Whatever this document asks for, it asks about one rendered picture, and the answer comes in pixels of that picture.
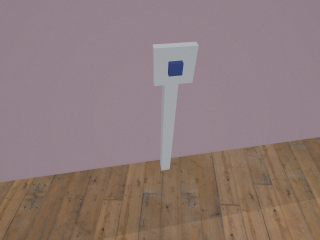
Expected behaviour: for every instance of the panel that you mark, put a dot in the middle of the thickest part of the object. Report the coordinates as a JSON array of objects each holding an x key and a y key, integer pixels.
[{"x": 163, "y": 54}]

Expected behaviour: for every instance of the button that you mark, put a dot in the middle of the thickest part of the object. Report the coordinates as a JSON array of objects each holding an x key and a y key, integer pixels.
[{"x": 175, "y": 68}]

